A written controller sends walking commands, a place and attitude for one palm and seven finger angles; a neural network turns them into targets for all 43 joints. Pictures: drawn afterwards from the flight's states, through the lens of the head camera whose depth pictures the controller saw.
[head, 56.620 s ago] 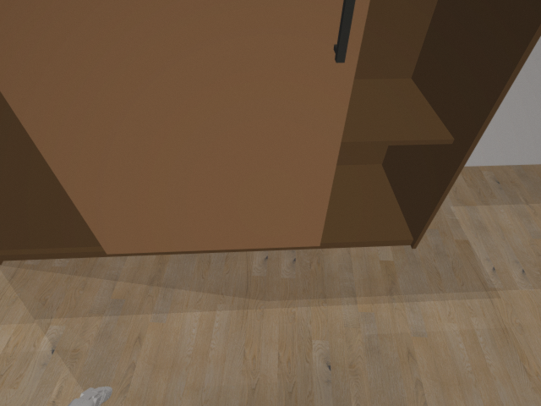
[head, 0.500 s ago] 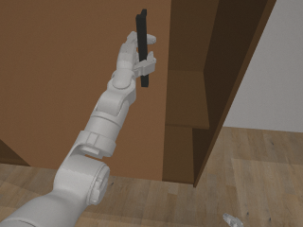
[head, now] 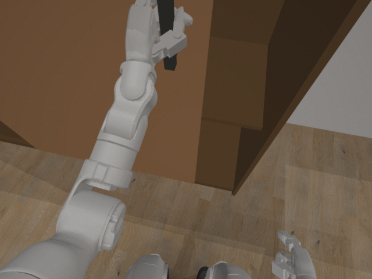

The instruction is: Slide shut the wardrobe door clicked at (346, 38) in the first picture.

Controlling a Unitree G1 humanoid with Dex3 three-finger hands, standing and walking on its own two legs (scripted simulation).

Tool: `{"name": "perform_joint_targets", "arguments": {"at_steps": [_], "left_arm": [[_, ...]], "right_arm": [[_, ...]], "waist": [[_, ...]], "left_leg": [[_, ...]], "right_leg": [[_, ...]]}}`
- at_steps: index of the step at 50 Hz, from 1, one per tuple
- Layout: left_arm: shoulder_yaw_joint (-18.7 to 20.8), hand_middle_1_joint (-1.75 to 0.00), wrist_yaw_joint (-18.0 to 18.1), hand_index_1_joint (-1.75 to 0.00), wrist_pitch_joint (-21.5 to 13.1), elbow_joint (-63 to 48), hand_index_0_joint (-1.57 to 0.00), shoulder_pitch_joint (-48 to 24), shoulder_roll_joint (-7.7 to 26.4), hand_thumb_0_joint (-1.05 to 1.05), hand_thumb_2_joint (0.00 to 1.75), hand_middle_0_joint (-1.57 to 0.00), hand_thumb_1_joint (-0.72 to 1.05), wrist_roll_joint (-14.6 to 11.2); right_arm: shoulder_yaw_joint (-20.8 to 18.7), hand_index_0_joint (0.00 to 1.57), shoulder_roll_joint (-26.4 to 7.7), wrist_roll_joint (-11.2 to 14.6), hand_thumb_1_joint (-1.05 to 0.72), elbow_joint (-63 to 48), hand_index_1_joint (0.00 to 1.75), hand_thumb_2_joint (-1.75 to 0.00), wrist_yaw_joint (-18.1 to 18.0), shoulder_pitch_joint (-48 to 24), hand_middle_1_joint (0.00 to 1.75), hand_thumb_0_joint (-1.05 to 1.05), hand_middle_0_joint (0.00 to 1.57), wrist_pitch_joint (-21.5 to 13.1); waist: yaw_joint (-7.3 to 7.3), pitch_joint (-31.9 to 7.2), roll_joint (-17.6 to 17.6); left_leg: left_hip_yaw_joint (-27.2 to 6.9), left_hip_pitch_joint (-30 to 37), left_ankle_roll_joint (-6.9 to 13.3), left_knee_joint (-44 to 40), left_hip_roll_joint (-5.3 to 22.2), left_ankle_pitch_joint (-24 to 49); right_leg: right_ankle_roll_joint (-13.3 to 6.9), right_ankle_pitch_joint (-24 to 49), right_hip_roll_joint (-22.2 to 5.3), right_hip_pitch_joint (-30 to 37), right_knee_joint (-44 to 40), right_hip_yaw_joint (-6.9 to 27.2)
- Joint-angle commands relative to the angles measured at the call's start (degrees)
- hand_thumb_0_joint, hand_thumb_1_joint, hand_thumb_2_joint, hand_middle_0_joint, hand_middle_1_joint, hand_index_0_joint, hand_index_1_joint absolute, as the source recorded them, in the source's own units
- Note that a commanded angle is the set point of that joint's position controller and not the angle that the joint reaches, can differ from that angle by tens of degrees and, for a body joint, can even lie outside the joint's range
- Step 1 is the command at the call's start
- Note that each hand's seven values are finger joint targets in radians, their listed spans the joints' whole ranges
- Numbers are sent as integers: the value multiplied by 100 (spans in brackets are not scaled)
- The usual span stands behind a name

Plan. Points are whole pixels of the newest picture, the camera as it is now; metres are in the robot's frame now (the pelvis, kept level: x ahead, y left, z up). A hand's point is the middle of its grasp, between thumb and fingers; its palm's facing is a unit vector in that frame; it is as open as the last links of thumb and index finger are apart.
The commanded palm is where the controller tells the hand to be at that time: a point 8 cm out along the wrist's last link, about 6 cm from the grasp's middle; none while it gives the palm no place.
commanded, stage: step sideways, sliding the door along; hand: left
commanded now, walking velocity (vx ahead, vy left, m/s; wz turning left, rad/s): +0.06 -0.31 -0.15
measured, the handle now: (170, 11) +0.50 +0.09 +0.24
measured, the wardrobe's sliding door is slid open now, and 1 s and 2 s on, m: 0.21 0.10 0.00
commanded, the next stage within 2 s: stop walking and hold the door there in 1.62 s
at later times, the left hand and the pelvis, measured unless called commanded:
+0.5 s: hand (188, 33) +0.47 +0.05 +0.22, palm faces +0.34 -0.94 -0.06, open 6.0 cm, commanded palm +0.43 +0.01 +0.22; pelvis +0.07 -0.14 -0.01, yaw +4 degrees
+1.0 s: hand (254, 44) +0.45 -0.05 +0.23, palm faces +0.21 -0.98 +0.00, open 6.3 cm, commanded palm +0.41 -0.11 +0.23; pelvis +0.12 -0.18 +0.00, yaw +2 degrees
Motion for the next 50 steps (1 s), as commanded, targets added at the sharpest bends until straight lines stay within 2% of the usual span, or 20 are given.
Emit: {"name": "perform_joint_targets", "arguments": {"at_steps": [1,6,14,16,17,18,19,21,23,24,26,28,33,36,38,41,43,45,47,50], "left_arm": [[-1512,-140,-701,-140,-795,-2208,-45,-3749,-864,0,90,-45,90,21],[-1441,-140,-805,-140,-698,-2523,-45,-3708,-756,0,90,-45,90,148],[-1253,-140,-838,-140,-651,-2749,-45,-3016,-454,0,90,-45,90,122],[-1104,-140,-820,-140,-631,-2905,-45,-2586,-288,0,90,-45,90,157],[-966,-140,-784,-140,-630,-3030,-45,-2468,-48,0,90,-45,90,240],[-736,-140,-718,-140,-584,-3128,-45,-2272,384,0,90,-45,90,313],[-643,-140,-665,-140,-412,-2942,-45,-1661,473,0,90,-45,90,296],[-818,-140,-636,-140,-413,-4007,-45,-1932,288,0,90,-45,90,193],[-1093,-140,-549,-140,-469,-4450,-45,-1671,-110,0,90,-45,90,146],[-1177,-140,-493,-140,-547,-4775,-45,-1696,-149,0,90,-45,90,113],[-1467,-140,-569,-140,-621,-4986,-45,-1376,-525,0,90,-45,90,71],[-1406,-140,-639,-140,-607,-5091,-45,-1563,-480,0,90,-45,90,102],[-1604,-140,-562,-140,-374,-5109,-45,-643,-556,0,90,-45,90,139],[-1637,-140,-601,-140,-439,-5398,-45,-177,-487,0,90,-45,90,249],[-1567,-140,-593,-140,-506,-5645,-45,120,-303,0,90,-45,90,347],[-1525,-140,-445,-140,-408,-5885,-45,892,-265,0,90,-45,90,384],[-2001,-140,-485,-140,-494,-6556,-45,1011,-689,0,90,-45,90,342],[-2309,-140,-481,-140,-581,-6952,-45,954,-978,0,90,-45,90,336],[-2742,-140,-624,-140,-720,-7052,-45,1370,-1338,0,90,-45,90,266],[-3182,-140,-721,-140,-692,-7065,-45,1434,-1735,0,90,-45,90,394]], "right_arm": [[-351,20,-622,96,-90,-939,30,-90,302,-340,30,0,20,-190],[-437,20,-662,119,-90,-1105,30,-90,393,-453,30,0,20,-110],[-411,20,-675,151,-90,-1338,30,-90,400,-661,30,0,20,-204],[-338,20,-529,176,-90,-1320,30,-90,407,-647,30,0,20,-220],[-325,20,-436,209,-90,-1301,30,-90,412,-606,30,0,20,-228],[-295,20,-209,190,-90,-1279,30,-90,354,-640,30,0,20,-233],[-231,20,-232,107,-90,-1132,30,-90,253,-784,30,0,20,-314],[-281,20,-270,114,-90,-1068,30,-90,130,-812,30,0,20,-349],[-216,20,-283,77,-90,-931,30,-90,97,-844,30,0,20,-513],[-222,20,-384,60,-90,-906,30,-90,87,-906,30,0,20,-545],[-367,20,-538,79,-90,-1372,30,-90,276,-946,30,0,20,-541],[-473,20,-637,117,-90,-1338,30,-90,461,-692,30,0,20,-653],[-312,20,-581,180,-90,-1472,30,-90,547,-652,30,0,20,-901],[-275,20,-612,172,-90,-1594,30,-90,562,-587,30,0,20,-987],[-243,20,-502,169,-90,-1664,30,-90,513,-665,30,0,20,-1017],[-320,20,-446,161,-90,-1532,30,-90,382,-574,30,0,20,-872],[-205,20,-272,145,-90,-1570,30,-90,349,-640,30,0,20,-829],[-183,20,-255,93,-90,-1514,30,-90,356,-773,30,0,20,-811],[-332,20,-448,92,-90,-1871,30,-90,530,-777,30,0,20,-818],[-257,20,-405,78,-90,-2004,30,-90,653,-648,30,0,20,-809]], "waist": [[-660,-3898,1030],[-733,-3330,466],[-612,-3092,2145],[-484,-3174,1549],[-444,-3333,477],[-462,-3433,-1254],[-366,-3379,-1476],[-403,-3116,-1904],[-617,-3245,-1332],[-745,-3423,-455],[-376,-3750,1780],[-531,-3766,935],[-529,-3073,1917],[-490,-3008,1368],[-469,-3143,356],[-281,-3246,-1858],[-312,-3371,-1327],[-601,-3678,-560],[-399,-3998,942],[-471,-3440,767]], "left_leg": [[-2907,4255,1307,-579,2781,4553],[-1626,3483,1126,-481,2443,3356],[248,2668,368,-11,1633,3758],[269,2232,135,978,1272,3272],[343,1404,200,1745,808,2419],[313,-127,25,2624,163,-72],[-103,-670,-159,2759,-164,-2184],[-586,-519,-83,2295,189,-2229],[-254,5,-19,-37,172,-1112],[72,1126,-18,-1442,379,861],[-1410,2872,743,-857,2176,5021],[-1053,2679,1092,-851,2343,3954],[108,3005,521,-322,1676,4628],[270,2750,306,265,1452,4246],[447,1916,85,958,946,2950],[-192,-826,-117,1777,44,-1721],[-391,-851,68,868,158,-1776],[42,1054,68,-1052,430,1348],[-909,3516,749,-503,1946,6005],[-367,3102,936,-579,2005,5192]], "right_leg": [[146,-880,-250,-2224,3162,1607],[301,-634,-531,-2130,1913,1393],[520,385,13,-351,431,91],[507,1614,89,697,-660,56],[395,3455,-223,1757,-1045,433],[-42,5919,-1224,2862,-882,1816],[-242,7056,-1782,2756,-979,2389],[-329,6140,-1739,2150,-643,2383],[-122,6060,-1362,2034,116,1607],[247,4976,-1019,1392,845,1056],[581,-608,-331,-793,1884,653],[541,-1124,-269,-912,2653,1001],[528,-91,-144,-687,704,553],[574,1142,-23,1,-523,356],[569,4241,-365,998,-1090,645],[-217,8469,-1667,2793,-256,2735],[-228,7973,-1643,2790,4,2424],[183,6180,-1035,1512,776,1448],[517,280,-334,-1051,1829,860],[448,-992,-319,-1476,2168,893]]}}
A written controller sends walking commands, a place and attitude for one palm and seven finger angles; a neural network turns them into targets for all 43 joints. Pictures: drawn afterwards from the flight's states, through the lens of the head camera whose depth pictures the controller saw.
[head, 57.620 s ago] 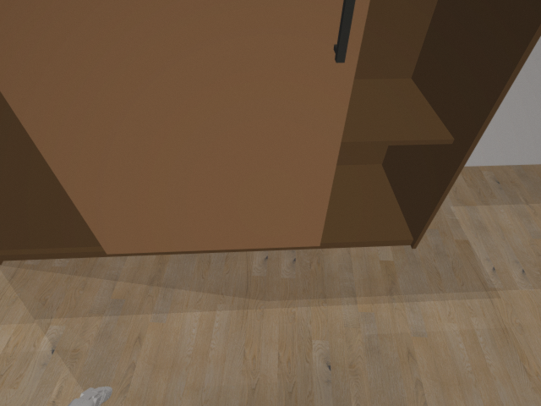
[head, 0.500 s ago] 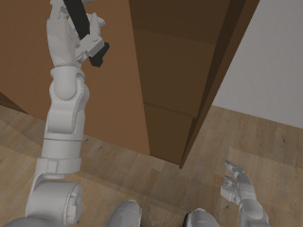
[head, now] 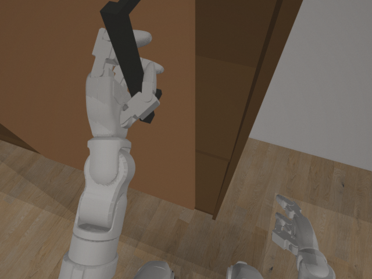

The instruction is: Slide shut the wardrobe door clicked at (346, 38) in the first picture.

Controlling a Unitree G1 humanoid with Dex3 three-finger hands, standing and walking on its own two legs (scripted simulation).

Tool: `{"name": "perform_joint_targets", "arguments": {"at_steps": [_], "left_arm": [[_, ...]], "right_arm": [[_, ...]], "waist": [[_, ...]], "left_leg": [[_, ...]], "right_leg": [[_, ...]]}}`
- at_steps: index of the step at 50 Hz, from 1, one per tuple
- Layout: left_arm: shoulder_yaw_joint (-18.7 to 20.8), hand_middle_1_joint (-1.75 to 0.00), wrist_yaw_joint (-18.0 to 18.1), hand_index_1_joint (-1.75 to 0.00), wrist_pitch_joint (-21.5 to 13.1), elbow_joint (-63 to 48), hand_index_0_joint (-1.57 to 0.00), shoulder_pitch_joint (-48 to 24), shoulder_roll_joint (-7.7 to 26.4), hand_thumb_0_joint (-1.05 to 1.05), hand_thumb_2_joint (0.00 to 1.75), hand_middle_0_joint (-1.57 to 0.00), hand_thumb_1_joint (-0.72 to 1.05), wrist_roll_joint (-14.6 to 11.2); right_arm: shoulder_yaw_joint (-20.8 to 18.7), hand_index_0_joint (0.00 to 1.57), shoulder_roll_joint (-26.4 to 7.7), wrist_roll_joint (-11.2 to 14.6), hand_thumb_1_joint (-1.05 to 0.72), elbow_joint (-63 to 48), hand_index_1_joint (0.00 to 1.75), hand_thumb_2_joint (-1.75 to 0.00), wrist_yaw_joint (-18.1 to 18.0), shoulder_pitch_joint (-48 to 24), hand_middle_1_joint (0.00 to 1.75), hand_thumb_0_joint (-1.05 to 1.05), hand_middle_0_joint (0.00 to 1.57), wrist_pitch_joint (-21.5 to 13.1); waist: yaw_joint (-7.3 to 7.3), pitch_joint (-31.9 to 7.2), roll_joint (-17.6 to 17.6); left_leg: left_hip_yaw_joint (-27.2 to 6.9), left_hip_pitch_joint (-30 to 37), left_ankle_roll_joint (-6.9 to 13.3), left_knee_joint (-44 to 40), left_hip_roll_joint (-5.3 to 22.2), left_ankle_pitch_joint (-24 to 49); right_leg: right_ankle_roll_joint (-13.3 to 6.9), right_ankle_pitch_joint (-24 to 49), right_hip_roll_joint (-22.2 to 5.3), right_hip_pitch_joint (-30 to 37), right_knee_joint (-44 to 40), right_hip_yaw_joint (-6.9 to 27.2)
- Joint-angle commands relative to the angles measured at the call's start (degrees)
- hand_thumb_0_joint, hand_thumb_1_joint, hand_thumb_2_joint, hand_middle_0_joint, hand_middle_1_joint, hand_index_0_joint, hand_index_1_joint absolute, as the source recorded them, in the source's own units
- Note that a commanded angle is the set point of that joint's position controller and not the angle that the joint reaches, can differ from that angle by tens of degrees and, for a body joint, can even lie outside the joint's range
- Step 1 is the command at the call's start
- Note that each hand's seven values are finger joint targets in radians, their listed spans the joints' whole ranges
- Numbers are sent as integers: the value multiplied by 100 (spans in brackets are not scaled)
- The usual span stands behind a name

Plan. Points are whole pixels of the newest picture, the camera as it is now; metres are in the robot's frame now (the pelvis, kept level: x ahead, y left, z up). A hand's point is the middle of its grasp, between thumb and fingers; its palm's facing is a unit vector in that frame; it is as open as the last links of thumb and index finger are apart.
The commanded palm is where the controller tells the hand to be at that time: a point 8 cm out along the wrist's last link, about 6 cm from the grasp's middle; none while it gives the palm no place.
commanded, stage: step sideways, sliding the door along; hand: left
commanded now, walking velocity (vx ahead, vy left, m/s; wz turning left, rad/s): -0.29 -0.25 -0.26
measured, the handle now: (141, 66) +0.37 +0.14 +0.23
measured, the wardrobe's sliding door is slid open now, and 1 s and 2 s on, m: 0.10 0.00 0.00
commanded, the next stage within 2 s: stop walking and hold the door there in 0.62 s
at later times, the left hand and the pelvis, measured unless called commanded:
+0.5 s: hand (216, 113) +0.32 +0.02 +0.22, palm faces -0.03 -1.00 +0.02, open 6.0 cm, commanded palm +0.29 +0.01 +0.21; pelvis +0.00 -0.04 +0.00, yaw -5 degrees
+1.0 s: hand (216, 112) +0.32 +0.02 +0.22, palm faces +0.18 -0.97 -0.16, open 5.9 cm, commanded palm +0.29 +0.06 +0.20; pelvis -0.07 -0.11 +0.01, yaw -11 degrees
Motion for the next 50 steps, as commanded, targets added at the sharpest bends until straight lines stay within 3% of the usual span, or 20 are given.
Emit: {"name": "perform_joint_targets", "arguments": {"at_steps": [1,10,14,16,18,21,24,25,27,28,36,37,38,39,40,41,43,44,47,50], "left_arm": [[-3038,-140,-873,-140,-1270,-2664,-45,-2192,-1190,0,90,-45,90,-138],[-2230,-140,-818,-140,-1189,-2193,-45,-1667,-355,0,90,-45,90,-63],[-1898,-140,-793,-140,-1308,-2207,-45,-1717,1,0,90,-45,90,-37],[-1659,-140,-760,-140,-1341,-2298,-45,-1619,251,0,90,-45,90,-50],[-1496,-140,-619,-140,-1291,-2234,-45,-999,271,0,90,-45,90,-136],[-2025,-140,-664,-140,-1378,-2835,-45,-1101,-284,0,90,-45,90,-203],[-1884,-140,-595,-140,-1613,-2779,-45,-1481,-12,0,90,-45,90,-152],[-1907,-140,-645,-140,-1611,-2555,-45,-1518,-29,0,90,-45,90,-174],[-1927,-140,-804,-140,-1568,-2381,-45,-1713,-166,0,90,-45,90,-228],[-1835,-140,-843,-140,-1479,-2011,-45,-1913,-209,0,90,-45,90,-124],[-1525,-140,-817,-140,-1066,-972,-45,-3145,-182,0,90,-45,90,-187],[1616,-140,-464,-140,-968,748,-45,-1737,2535,0,90,-45,90,-146],[828,-140,-560,-140,-974,257,-45,-1782,1675,0,90,-45,90,-286],[1129,-140,-530,-140,-922,470,-45,-1881,2029,0,90,-45,90,-218],[636,-140,-616,-140,-1006,159,-45,-2246,1473,0,90,-45,90,-308],[964,-140,-597,-140,-1045,333,-45,-2367,1903,0,90,-45,90,-272],[1739,-140,-444,-140,-961,786,-45,-2009,2800,0,90,-45,90,-293],[2077,-140,-382,-140,-863,1070,-45,-1818,3013,0,90,-45,90,-371],[1552,-140,-355,-140,-880,896,-45,-1664,2281,0,90,-45,90,-377],[1907,-140,-253,-140,-915,1190,-45,-1413,2643,0,90,-45,90,-349]], "right_arm": [[16,20,-353,-12,-90,-1099,30,-90,162,-273,30,0,20,-390],[132,20,-368,-149,-90,-1033,30,-90,203,-474,30,0,20,-111],[190,20,-279,-98,-90,-960,30,-90,150,-716,30,0,20,16],[204,20,-148,-63,-90,-978,30,-90,93,-779,30,0,20,89],[119,20,-21,-55,-90,-996,30,-90,0,-720,30,0,20,26],[279,20,102,-78,-90,-924,30,-90,26,-690,30,0,20,-11],[222,20,44,-92,-90,-715,30,-90,35,-763,30,0,20,22],[127,20,12,-65,-90,-818,30,-90,58,-670,30,0,20,32],[-92,20,-336,-45,-90,-1156,30,-90,182,-637,30,0,20,-25],[-106,20,-369,-28,-90,-1126,30,-90,230,-469,30,0,20,9],[-87,20,-546,-41,-90,-961,30,-90,282,-463,30,0,20,183],[-187,20,-719,-38,-90,-479,30,-90,116,-73,30,0,20,341],[-108,20,-588,-116,-90,-655,30,-90,95,-117,30,0,20,426],[-72,20,-643,-48,-90,-625,30,-90,59,-75,30,0,20,420],[19,20,-513,-2,-90,-703,30,-90,46,-203,30,0,20,340],[51,20,-453,47,-90,-586,30,-90,-14,-133,30,0,20,254],[124,20,-260,46,-90,-543,30,-90,-192,-179,30,0,20,214],[67,20,-439,44,-90,-457,30,-90,-269,-288,30,0,20,202],[378,20,-234,-107,-90,-333,30,-90,-484,-403,30,0,20,117],[358,20,-374,-143,-90,-202,30,-90,-592,-167,30,0,20,166]], "waist": [[-974,-3035,455],[-939,-2371,1059],[-941,-2362,643],[-981,-2516,-628],[-748,-2828,-2466],[-914,-2810,-1632],[-1072,-3303,-671],[-1067,-3426,-656],[-845,-3501,857],[-867,-3354,528],[-1003,-2620,1277],[-904,-2695,1635],[-842,-2711,1615],[-854,-2722,1543],[-858,-2755,1432],[-882,-2810,791],[-927,-2785,-1796],[-720,-2884,-2458],[-721,-2848,-1399],[-749,-3088,-1314]], "left_leg": [[-375,2813,973,-317,1646,5657],[160,2423,586,-158,1817,5883],[226,1821,361,850,1693,5229],[248,879,83,1774,1066,3289],[-462,-498,-56,2850,-160,-2016],[-676,-522,41,1254,7,-1725],[-47,718,-90,-828,166,1002],[-138,1530,-6,-991,591,2317],[-1514,2545,963,-696,2456,5915],[-1179,2511,1175,-670,2444,5737],[-571,1618,760,-464,2007,3820],[-385,1634,684,-570,1947,3775],[-535,1548,588,-196,1833,3759],[-247,1427,479,-28,1561,3245],[-183,1281,333,345,1289,2725],[40,1204,148,821,858,2154],[203,-848,-10,1990,-116,-1040],[-290,-1310,-41,2689,-282,-1494],[-470,-991,124,1265,-267,-925],[22,-55,114,-684,-480,427]], "right_leg": [[-19,-526,-53,-912,622,-29],[65,571,117,-267,-557,-462],[19,2130,127,898,-1766,-522],[-223,5200,-520,1678,-2040,150],[-1198,8885,-1735,2556,-2145,2035],[-932,7336,-1570,2514,-2008,1409],[-578,6094,-1040,2212,-1358,477],[-385,5016,-820,1583,-1148,217],[-41,-29,-110,-193,93,68],[-58,-739,30,-410,648,196],[80,-352,186,99,-317,-198],[180,-354,313,71,-533,-341],[104,-172,242,452,-1427,-265],[137,372,299,760,-1949,-436],[150,993,257,1136,-2699,-424],[113,1816,83,1332,-3220,-283],[-588,5516,-1340,2401,-2806,1277],[-688,5779,-1487,2753,-2694,1467],[-730,5438,-1275,2610,-2315,1104],[-401,4726,-951,2682,-2250,675]]}}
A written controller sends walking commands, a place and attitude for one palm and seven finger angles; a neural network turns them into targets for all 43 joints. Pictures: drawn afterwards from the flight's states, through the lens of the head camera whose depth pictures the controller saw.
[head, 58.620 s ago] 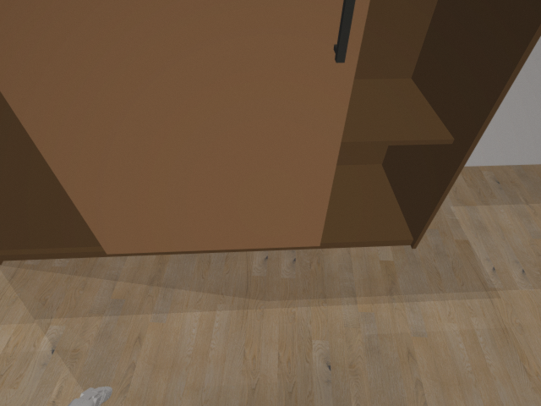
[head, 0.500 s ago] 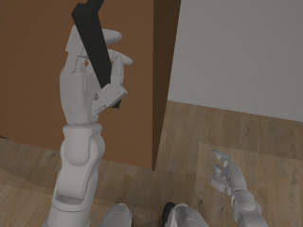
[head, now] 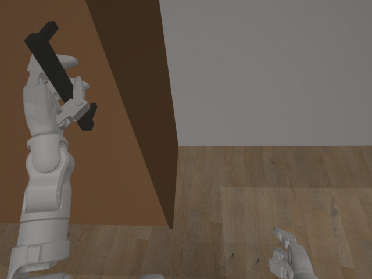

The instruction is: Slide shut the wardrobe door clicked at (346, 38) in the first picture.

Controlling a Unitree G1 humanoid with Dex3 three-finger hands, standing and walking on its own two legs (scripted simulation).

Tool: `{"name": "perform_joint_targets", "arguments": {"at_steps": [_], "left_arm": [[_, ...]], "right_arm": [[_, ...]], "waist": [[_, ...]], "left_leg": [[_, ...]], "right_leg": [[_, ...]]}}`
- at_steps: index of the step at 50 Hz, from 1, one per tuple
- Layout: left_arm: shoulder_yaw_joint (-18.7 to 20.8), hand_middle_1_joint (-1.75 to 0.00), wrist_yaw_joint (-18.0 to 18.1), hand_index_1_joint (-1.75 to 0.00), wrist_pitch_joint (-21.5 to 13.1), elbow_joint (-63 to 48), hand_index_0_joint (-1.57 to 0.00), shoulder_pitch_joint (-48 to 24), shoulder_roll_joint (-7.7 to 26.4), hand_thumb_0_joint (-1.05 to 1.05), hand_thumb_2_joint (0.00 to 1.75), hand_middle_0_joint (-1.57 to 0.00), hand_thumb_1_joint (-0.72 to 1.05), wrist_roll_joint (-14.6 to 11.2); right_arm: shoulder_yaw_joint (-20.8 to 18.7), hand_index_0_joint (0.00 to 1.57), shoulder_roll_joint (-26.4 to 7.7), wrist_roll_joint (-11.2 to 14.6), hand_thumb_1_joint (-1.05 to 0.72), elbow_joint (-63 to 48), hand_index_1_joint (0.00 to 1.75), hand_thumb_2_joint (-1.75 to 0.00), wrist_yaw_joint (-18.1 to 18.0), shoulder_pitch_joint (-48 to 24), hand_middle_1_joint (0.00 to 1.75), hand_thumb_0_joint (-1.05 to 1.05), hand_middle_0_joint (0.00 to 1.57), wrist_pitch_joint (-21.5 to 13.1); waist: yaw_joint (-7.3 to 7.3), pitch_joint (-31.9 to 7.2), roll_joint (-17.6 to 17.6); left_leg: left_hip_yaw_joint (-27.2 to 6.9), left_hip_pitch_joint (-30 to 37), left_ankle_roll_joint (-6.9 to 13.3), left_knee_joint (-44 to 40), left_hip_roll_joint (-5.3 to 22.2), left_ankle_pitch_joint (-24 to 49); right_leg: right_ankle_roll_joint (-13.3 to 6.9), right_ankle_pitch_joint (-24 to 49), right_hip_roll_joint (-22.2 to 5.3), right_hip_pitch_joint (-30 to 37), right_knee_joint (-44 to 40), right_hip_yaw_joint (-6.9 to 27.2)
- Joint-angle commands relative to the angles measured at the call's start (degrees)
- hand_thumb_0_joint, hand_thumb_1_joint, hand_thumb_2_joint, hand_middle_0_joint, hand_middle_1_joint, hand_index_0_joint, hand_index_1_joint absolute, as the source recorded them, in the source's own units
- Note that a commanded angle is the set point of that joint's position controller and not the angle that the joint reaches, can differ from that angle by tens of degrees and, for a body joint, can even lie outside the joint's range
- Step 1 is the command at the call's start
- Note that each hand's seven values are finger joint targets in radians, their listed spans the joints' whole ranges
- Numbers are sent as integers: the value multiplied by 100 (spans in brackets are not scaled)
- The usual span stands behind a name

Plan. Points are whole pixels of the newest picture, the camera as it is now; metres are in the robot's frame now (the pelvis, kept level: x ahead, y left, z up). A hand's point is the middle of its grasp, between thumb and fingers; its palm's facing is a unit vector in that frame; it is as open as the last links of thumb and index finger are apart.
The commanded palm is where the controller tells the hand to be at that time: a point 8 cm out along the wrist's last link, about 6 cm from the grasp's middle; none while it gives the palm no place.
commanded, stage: stop walking and hold the door there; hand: left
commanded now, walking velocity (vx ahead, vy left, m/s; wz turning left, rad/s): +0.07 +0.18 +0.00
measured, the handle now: (70, 82) +0.40 +0.23 +0.23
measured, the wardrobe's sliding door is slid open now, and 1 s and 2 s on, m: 0.00 0.00 0.00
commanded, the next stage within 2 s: none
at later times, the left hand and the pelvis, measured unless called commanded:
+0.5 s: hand (81, 102) +0.36 +0.20 +0.21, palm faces +0.33 -0.93 -0.15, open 5.9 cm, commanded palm +0.32 +0.24 +0.19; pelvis -0.01 +0.00 +0.00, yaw -4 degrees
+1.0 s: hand (78, 103) +0.36 +0.21 +0.21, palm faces +0.20 -0.97 -0.14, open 5.9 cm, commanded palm +0.33 +0.25 +0.19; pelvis -0.02 +0.05 +0.00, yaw -3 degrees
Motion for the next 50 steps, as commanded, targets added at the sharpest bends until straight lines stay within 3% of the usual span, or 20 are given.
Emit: {"name": "perform_joint_targets", "arguments": {"at_steps": [1,2,4,5,6,7,11,14,19,22,23,25,28,30,35,37,42,45,48,50], "left_arm": [[150,-140,-44,-140,-473,-1123,-45,-1349,1186,0,90,-45,90,105],[102,-140,-33,-140,-472,-1197,-45,-1440,1184,0,90,-45,90,83],[-361,-140,-100,-140,-425,-1088,-45,-1557,827,0,90,-45,90,65],[-481,-140,-144,-140,-369,-716,-45,-1369,669,0,90,-45,90,65],[-566,-140,-132,-140,-388,-768,-45,-1413,655,0,90,-45,90,107],[-337,-140,-74,-140,-402,-697,-45,-1571,922,0,90,-45,90,139],[-170,-140,5,-140,-404,-187,-45,-1695,1114,0,90,-45,90,142],[-215,-140,-5,-140,-391,14,-45,-1649,1115,0,90,-45,90,90],[-254,-140,-7,-140,-379,78,-45,-1534,1101,0,90,-45,90,83],[9,-140,25,-140,-392,-17,-45,-1472,1378,0,90,-45,90,108],[-45,-140,6,-140,-390,-20,-45,-1394,1301,0,90,-45,90,101],[-183,-140,-19,-140,-383,-128,-45,-1351,1165,0,90,-45,90,90],[-23,-140,-19,-140,-389,-112,-45,-1179,1303,0,90,-45,90,95],[-319,-140,-55,-140,-385,-254,-45,-1193,1003,0,90,-45,90,79],[-227,-140,-46,-140,-376,-208,-45,-968,1048,0,90,-45,90,71],[-284,-140,-42,-140,-401,-307,-45,-1030,995,0,90,-45,90,86],[-256,-140,-50,-140,-421,-419,-45,-1072,1041,0,90,-45,90,77],[-259,-140,-56,-140,-407,-495,-45,-1182,1072,0,90,-45,90,72],[-313,-140,-70,-140,-419,-667,-45,-1425,1022,0,90,-45,90,95],[-545,-140,-93,-140,-430,-796,-45,-1505,816,0,90,-45,90,92]], "right_arm": [[-188,20,-457,-36,-90,-848,30,-90,-199,-409,30,0,20,-344],[-279,20,-564,-13,-90,-879,30,-90,-194,-408,30,0,20,-347],[-365,20,-757,103,-90,-926,30,-90,-116,-390,30,0,20,-306],[-349,20,-771,146,-90,-937,30,-90,-53,-301,30,0,20,-277],[-274,20,-683,70,-90,-947,30,-90,-73,-450,30,0,20,-272],[-244,20,-712,51,-90,-894,30,-90,-96,-440,30,0,20,-266],[-283,20,-789,35,-90,-825,30,-90,-160,-309,30,0,20,-257],[-328,20,-815,35,-90,-793,30,-90,-204,-182,30,0,20,-283],[-318,20,-820,43,-90,-773,30,-90,-249,-145,30,0,20,-329],[-310,20,-808,30,-90,-761,30,-90,-274,-123,30,0,20,-323],[-311,20,-781,32,-90,-758,30,-90,-286,-117,30,0,20,-317],[-292,20,-764,41,-90,-755,30,-90,-294,-131,30,0,20,-295],[-272,20,-742,23,-90,-735,30,-90,-311,-137,30,0,20,-257],[-243,20,-709,37,-90,-757,30,-90,-306,-157,30,0,20,-228],[-210,20,-676,6,-90,-747,30,-90,-327,-198,30,0,20,-175],[-233,20,-682,4,-90,-790,30,-90,-324,-240,30,0,20,-141],[-337,20,-706,19,-90,-905,30,-90,-291,-241,30,0,20,7],[-357,20,-709,20,-90,-954,30,-90,-292,-228,30,0,20,95],[-367,20,-694,27,-90,-1029,30,-90,-291,-298,30,0,20,158],[-334,20,-696,65,-90,-1064,30,-90,-289,-334,30,0,20,187]], "waist": [[-78,-2485,-1122],[-47,-2461,-956],[-18,-2269,-82],[2,-2199,15],[-66,-1975,809],[-50,-1747,1030],[-52,-1316,205],[-100,-1320,-284],[-93,-1588,-165],[-57,-1823,-304],[-63,-1899,-430],[-82,-1875,-278],[-75,-1834,-232],[-87,-1752,-124],[-79,-1558,-153],[-65,-1544,-51],[-93,-1648,-514],[-91,-1794,-732],[-75,-2017,-726],[-72,-2107,-135]], "left_leg": [[268,903,44,-2192,-130,1649],[130,1270,111,-2360,150,2209],[-329,1937,319,-1997,822,3660],[-355,1977,348,-1889,916,3636],[-433,1743,392,-2021,945,3052],[-527,1383,397,-2228,966,2480],[-391,668,283,-2341,683,656],[-308,925,240,-2152,539,562],[-309,1258,251,-2168,650,1178],[-297,1385,250,-2108,737,1760],[-271,1455,240,-2080,748,1895],[-265,1506,229,-2100,779,2096],[-227,1547,220,-2125,809,2100],[-277,1524,223,-2220,837,2079],[-268,1451,224,-2308,840,1859],[-197,1292,207,-2154,726,1825],[-145,1078,125,-1491,461,1874],[-161,959,88,-1520,415,1928],[-188,1093,119,-1719,520,2425],[-559,1460,289,-1924,910,3326]], "right_leg": [[-266,4057,-884,1631,-113,789],[-172,3741,-778,1373,-28,815],[-15,2552,-448,472,-119,675],[-19,1808,-335,246,-286,716],[26,1306,-233,51,-359,545],[27,834,-164,65,-401,446],[-34,342,-239,154,-985,819],[-98,-21,-400,-159,-1383,1183],[-58,603,-371,-140,-1217,1121],[-45,1357,-383,61,-1032,1035],[-35,1581,-394,110,-983,1010],[-24,1811,-375,104,-900,938],[-12,1801,-337,24,-890,909],[-4,1663,-289,-8,-840,833],[12,1485,-262,-146,-920,831],[-28,1676,-406,-44,-921,908],[-251,2559,-1048,-32,-853,1357],[-332,3113,-1344,188,-594,1405],[-228,3268,-1317,261,-149,1127],[21,2121,-902,-166,512,586]]}}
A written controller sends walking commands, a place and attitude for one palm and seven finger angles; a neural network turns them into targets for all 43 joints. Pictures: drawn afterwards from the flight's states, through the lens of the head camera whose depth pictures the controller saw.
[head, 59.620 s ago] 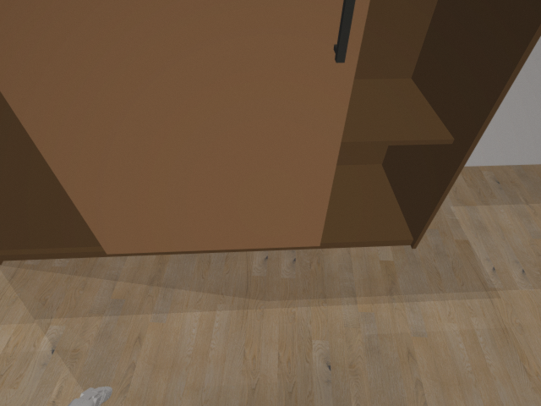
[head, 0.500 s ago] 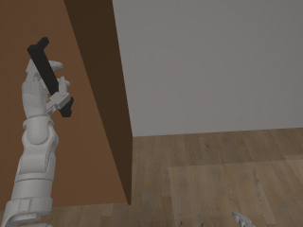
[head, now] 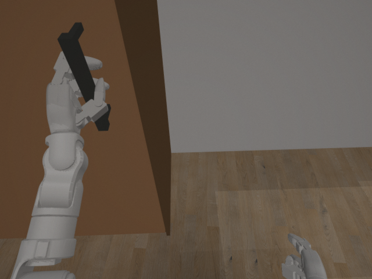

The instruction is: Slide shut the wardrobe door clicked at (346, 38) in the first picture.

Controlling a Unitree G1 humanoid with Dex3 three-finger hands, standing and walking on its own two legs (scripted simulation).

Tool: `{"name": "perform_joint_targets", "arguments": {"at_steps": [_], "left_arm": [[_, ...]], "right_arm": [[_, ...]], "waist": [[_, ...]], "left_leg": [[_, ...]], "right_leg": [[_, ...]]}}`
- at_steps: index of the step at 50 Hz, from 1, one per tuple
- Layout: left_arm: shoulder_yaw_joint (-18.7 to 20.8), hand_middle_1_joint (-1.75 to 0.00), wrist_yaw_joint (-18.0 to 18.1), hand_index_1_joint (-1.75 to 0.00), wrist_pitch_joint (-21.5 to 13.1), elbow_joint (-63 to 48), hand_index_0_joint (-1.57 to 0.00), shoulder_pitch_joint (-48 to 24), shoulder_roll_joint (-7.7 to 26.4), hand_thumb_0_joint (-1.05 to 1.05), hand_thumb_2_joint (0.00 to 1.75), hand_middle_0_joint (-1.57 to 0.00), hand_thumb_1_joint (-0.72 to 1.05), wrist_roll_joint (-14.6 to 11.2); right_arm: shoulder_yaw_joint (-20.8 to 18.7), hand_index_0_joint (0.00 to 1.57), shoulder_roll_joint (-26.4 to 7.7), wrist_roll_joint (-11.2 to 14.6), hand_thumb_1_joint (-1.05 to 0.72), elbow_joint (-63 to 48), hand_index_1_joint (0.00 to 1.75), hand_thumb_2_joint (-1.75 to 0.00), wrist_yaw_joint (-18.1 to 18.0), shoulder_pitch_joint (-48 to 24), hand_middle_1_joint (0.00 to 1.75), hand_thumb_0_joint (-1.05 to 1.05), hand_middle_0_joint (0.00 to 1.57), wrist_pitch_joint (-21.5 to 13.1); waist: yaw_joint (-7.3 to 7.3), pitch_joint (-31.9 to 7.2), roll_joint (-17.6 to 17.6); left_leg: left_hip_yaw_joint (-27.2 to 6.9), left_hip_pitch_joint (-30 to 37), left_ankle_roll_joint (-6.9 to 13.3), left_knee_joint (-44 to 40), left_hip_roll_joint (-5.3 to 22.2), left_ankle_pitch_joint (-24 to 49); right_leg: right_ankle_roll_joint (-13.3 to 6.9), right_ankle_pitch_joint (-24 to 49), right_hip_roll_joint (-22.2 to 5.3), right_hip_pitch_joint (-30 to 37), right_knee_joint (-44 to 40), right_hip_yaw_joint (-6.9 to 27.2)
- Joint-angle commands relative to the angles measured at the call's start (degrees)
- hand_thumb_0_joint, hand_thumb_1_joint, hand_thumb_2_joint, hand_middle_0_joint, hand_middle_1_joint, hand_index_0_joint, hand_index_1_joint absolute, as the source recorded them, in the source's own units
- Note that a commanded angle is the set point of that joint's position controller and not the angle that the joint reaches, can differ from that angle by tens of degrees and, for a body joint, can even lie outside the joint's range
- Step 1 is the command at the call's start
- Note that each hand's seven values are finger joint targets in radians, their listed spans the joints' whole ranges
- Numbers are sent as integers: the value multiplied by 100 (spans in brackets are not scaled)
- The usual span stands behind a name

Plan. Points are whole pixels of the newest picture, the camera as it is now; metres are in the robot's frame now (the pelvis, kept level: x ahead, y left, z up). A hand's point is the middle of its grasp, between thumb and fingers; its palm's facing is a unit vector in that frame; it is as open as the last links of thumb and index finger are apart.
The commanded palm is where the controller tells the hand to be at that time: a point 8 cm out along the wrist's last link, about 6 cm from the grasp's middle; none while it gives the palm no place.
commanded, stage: stop walking and hold the door there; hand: left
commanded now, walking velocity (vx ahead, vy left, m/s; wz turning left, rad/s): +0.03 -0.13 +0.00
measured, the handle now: (91, 82) +0.40 +0.20 +0.23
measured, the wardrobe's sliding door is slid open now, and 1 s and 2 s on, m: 0.00 0.00 0.00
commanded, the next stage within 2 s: loosen the grip on the handle in 1.10 s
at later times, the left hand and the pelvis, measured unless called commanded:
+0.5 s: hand (103, 102) +0.36 +0.17 +0.22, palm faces +0.25 -0.97 -0.09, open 5.9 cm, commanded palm +0.33 +0.19 +0.19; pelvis -0.02 +0.00 +0.01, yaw -1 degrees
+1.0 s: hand (104, 101) +0.36 +0.17 +0.22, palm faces +0.39 -0.91 -0.17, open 6.1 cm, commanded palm +0.33 +0.20 +0.19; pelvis +0.01 -0.06 +0.01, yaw -1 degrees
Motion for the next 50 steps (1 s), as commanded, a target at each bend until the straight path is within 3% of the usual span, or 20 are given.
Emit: {"name": "perform_joint_targets", "arguments": {"at_steps": [1,2,3,6,9,12,14,18,19,20,24,28,29,31,36,37,41,42,44,50], "left_arm": [[-154,-140,-93,-140,-239,-1185,-45,-1384,547,0,90,-45,90,96],[-331,-140,-132,-140,-275,-1387,-45,-1542,388,0,90,-45,90,111],[-454,-140,-151,-140,-284,-1438,-45,-1672,259,0,90,-45,90,140],[-737,-140,-141,-140,-171,-1419,-45,-1996,-16,0,90,-45,90,76],[-671,-140,-131,-140,-26,-1232,-45,-2115,72,0,90,-45,90,67],[-904,-140,-175,-140,27,-1289,-45,-2412,-92,0,90,-45,90,65],[-870,-140,-171,-140,56,-1238,-45,-2506,2,0,90,-45,90,72],[-715,-140,-141,-140,71,-1022,-45,-2389,108,0,90,-45,90,58],[-885,-140,-173,-140,78,-1014,-45,-2367,-37,0,90,-45,90,39],[-829,-140,-161,-140,72,-988,-45,-2342,-3,0,90,-45,90,39],[-595,-140,-143,-140,50,-859,-45,-2288,252,0,90,-45,90,48],[-318,-140,-120,-140,-14,-721,-45,-2215,488,0,90,-45,90,36],[-234,-140,-111,-140,-6,-613,-45,-2175,575,0,90,-45,90,27],[-342,-140,-118,-140,11,-417,-45,-2020,393,0,90,-45,90,7],[64,-140,-42,-140,13,-313,-45,-1803,840,0,90,-45,90,19],[-83,-140,-61,-140,10,-381,-45,-1789,692,0,90,-45,90,10],[287,-140,-29,-140,37,-255,-45,-1404,1063,0,90,-45,90,1],[197,-140,-43,-140,35,-268,-45,-1367,961,0,90,-45,90,-10],[332,-140,-33,-140,61,-155,-45,-1135,1100,0,90,-45,90,-25],[487,-140,-38,-140,36,-257,-45,-1011,1252,0,90,-45,90,-2]], "right_arm": [[-113,20,-454,57,-90,-918,30,-90,-22,-476,30,0,20,-235],[-92,20,-434,30,-90,-956,30,-90,9,-477,30,0,20,-278],[-80,20,-419,-9,-90,-910,30,-90,45,-466,30,0,20,-320],[-57,20,-423,-51,-90,-720,30,-90,55,-355,30,0,20,-426],[-7,20,-423,-94,-90,-571,30,-90,18,-389,30,0,20,-474],[118,20,-323,-142,-90,-497,30,-90,19,-470,30,0,20,-528],[140,20,-342,-173,-90,-449,30,-90,1,-461,30,0,20,-564],[158,20,-320,-160,-90,-400,30,-90,8,-443,30,0,20,-629],[165,20,-328,-165,-90,-423,30,-90,7,-449,30,0,20,-657],[173,20,-318,-157,-90,-428,30,-90,9,-471,30,0,20,-677],[153,20,-378,-144,-90,-437,30,-90,2,-513,30,0,20,-706],[122,20,-402,-114,-90,-492,30,-90,-22,-536,30,0,20,-699],[70,20,-433,-80,-90,-473,30,-90,-31,-507,30,0,20,-678],[52,20,-423,-51,-90,-515,30,-90,-20,-462,30,0,20,-660],[13,20,-489,1,-90,-564,30,-90,-42,-406,30,0,20,-615],[23,20,-468,11,-90,-595,30,-90,-42,-404,30,0,20,-608],[-6,20,-510,43,-90,-633,30,-90,-68,-368,30,0,20,-549],[1,20,-492,52,-90,-652,30,-90,-68,-353,30,0,20,-540],[-12,20,-524,68,-90,-626,30,-90,-85,-322,30,0,20,-502],[-18,20,-530,87,-90,-685,30,-90,-92,-326,30,0,20,-430]], "waist": [[41,-1754,427],[16,-1746,791],[13,-1731,782],[-90,-1599,-47],[-60,-1575,-133],[-54,-1519,590],[-52,-1495,747],[-24,-1554,488],[-39,-1548,455],[-13,-1568,466],[21,-1657,381],[-4,-1653,121],[-17,-1577,-230],[-15,-1488,-407],[-13,-1541,26],[-20,-1546,12],[-7,-1491,-133],[-14,-1514,-251],[-30,-1499,-318],[9,-1543,-226]], "left_leg": [[-1599,1503,-102,-584,1719,3175],[-1852,1821,-65,-791,1998,3664],[-1880,1903,-140,-886,2076,3363],[-1864,1951,-367,-920,2003,2848],[-1718,2119,-605,-1206,1802,2096],[-1585,2238,-888,-1533,1681,1634],[-1519,2254,-974,-1615,1646,1676],[-1386,2330,-787,-1562,1682,1815],[-1414,2258,-839,-1599,1642,1717],[-1379,2295,-740,-1537,1677,1766],[-1265,2070,-683,-1281,1578,1762],[-1179,1503,-630,-1048,1343,1199],[-1129,1355,-522,-941,1289,932],[-1088,1278,-394,-757,1192,678],[-1054,1225,-349,-573,1157,1049],[-1051,1192,-346,-537,1148,1140],[-970,1096,-340,-374,1102,1336],[-966,1063,-343,-339,1078,1422],[-951,1014,-341,-303,1071,1494],[-861,1015,-305,-234,1032,1625]], "right_leg": [[-222,124,-344,-408,1149,-147],[-198,-1254,-62,-941,1905,-270],[-246,-1539,4,-1117,2487,-167],[-250,-1133,7,-1286,2716,-7],[-229,-802,32,-1146,2132,-86],[-286,-694,137,-924,1493,-185],[-304,-676,167,-766,1187,-189],[-327,-549,234,-410,456,-244],[-329,-552,249,-336,354,-233],[-339,-481,237,-294,160,-222],[-397,-33,153,104,-523,-123],[-517,791,-122,494,-835,239],[-510,768,-172,470,-918,339],[-568,825,-305,328,-1094,620],[-568,1309,-399,356,-1039,684],[-561,1465,-408,411,-1007,654],[-531,2093,-479,497,-988,706],[-521,2332,-499,588,-939,675],[-486,2601,-522,675,-902,636],[-367,2986,-510,764,-807,590]]}}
